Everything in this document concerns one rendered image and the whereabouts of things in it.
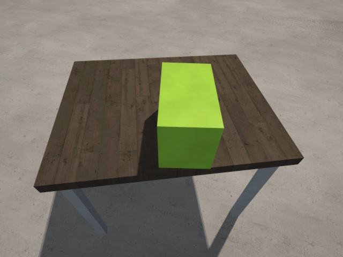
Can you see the table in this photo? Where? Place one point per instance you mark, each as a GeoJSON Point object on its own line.
{"type": "Point", "coordinates": [105, 131]}

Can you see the carton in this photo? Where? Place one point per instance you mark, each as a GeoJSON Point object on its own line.
{"type": "Point", "coordinates": [189, 124]}

